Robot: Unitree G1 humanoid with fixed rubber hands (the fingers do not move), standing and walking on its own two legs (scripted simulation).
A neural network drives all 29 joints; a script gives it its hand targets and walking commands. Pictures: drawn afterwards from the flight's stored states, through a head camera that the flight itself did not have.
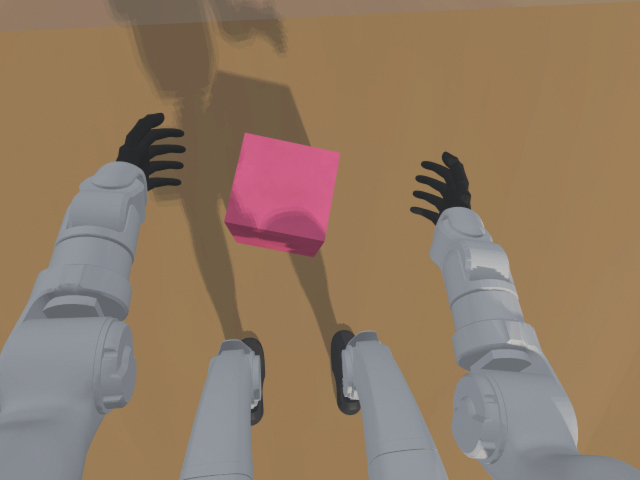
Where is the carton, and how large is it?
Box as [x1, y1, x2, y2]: [224, 133, 339, 256]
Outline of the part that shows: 245,133 224,222 237,242 313,256 324,241 339,153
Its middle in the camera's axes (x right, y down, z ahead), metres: -0.09 -0.08 +0.95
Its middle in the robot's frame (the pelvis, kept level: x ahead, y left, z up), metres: +0.55 +0.00 -0.54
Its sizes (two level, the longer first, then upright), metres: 0.210 0.200 0.250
